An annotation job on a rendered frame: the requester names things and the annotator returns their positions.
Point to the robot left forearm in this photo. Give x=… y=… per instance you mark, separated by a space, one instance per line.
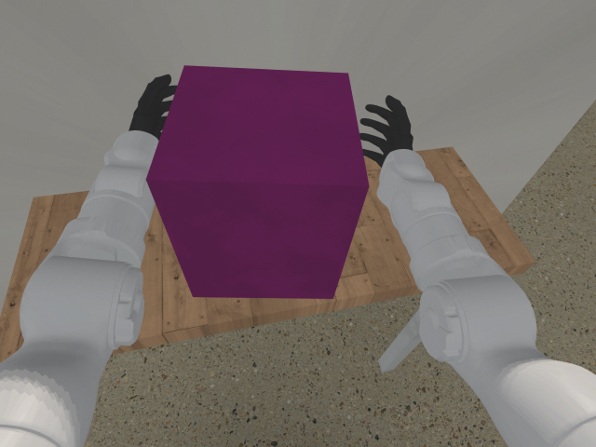
x=116 y=212

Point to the robot right upper arm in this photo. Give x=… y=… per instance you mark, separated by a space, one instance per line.
x=485 y=328

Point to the right robot hand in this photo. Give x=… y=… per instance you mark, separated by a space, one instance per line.
x=398 y=133

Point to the carton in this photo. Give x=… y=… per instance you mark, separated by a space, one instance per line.
x=259 y=178

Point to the robot right forearm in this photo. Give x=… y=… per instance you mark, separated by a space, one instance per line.
x=431 y=230

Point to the table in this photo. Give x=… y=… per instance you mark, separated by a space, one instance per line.
x=376 y=269

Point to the left robot hand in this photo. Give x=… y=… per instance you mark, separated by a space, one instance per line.
x=148 y=115

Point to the robot left upper arm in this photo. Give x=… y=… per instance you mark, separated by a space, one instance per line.
x=78 y=312

